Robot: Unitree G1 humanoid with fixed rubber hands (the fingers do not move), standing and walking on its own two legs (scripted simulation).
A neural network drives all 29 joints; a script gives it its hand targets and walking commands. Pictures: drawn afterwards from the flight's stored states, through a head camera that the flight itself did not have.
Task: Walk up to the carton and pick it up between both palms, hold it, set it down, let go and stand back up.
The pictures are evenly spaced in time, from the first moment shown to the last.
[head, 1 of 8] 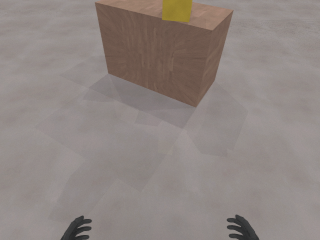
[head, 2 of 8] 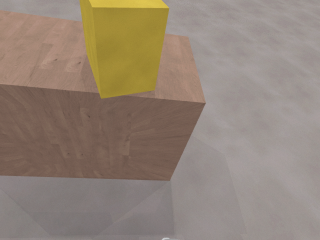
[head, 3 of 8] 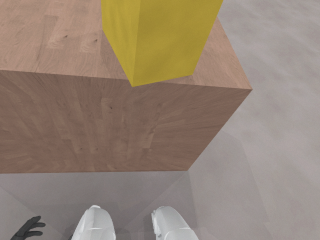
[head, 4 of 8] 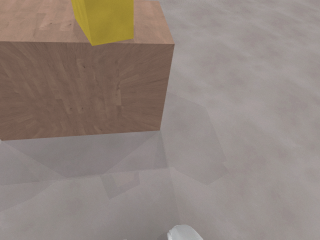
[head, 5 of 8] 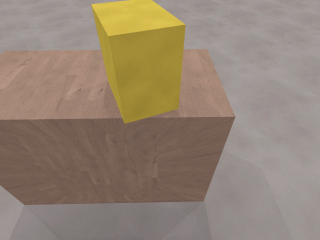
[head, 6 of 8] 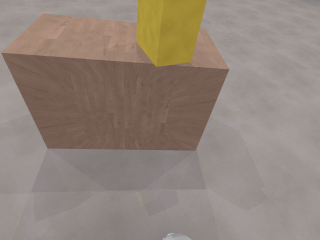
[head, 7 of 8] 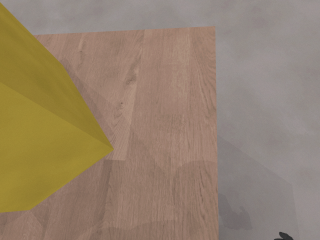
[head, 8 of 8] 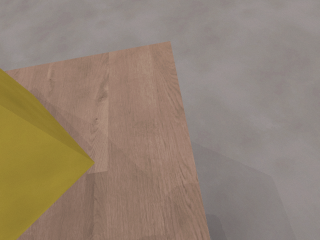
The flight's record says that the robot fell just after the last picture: no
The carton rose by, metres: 0.00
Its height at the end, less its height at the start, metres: +0.00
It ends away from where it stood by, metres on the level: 0.11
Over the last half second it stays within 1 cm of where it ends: yes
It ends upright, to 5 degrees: yes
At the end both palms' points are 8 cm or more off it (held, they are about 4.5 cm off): yes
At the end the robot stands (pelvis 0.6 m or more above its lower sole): yes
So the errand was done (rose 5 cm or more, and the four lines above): no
